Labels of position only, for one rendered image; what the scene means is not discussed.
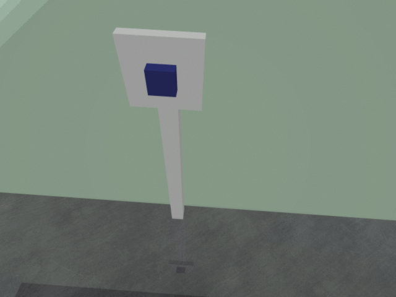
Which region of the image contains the panel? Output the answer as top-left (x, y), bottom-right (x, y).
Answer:
top-left (113, 27), bottom-right (206, 219)

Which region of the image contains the button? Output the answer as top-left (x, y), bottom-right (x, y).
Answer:
top-left (144, 63), bottom-right (178, 97)

